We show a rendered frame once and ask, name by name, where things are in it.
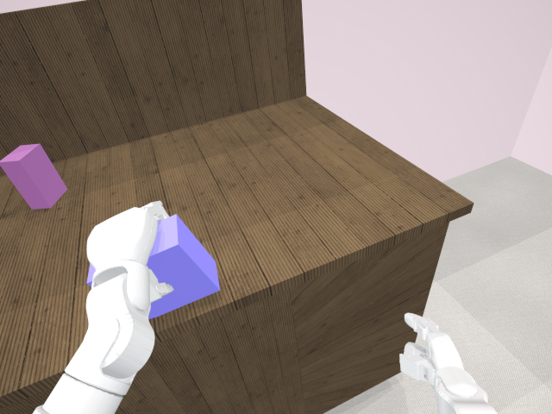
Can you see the sponge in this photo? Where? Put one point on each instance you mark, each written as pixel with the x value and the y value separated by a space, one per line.
pixel 180 260

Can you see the robot right hand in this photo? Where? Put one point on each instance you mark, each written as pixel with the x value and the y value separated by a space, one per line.
pixel 422 363

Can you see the table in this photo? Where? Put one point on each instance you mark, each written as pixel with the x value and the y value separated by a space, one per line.
pixel 323 237

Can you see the robot left forearm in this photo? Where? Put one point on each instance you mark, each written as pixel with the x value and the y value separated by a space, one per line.
pixel 117 344

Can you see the robot left hand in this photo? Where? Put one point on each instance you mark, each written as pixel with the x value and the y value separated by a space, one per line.
pixel 129 235

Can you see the robot right forearm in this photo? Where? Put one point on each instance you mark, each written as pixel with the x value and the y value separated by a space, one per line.
pixel 457 393

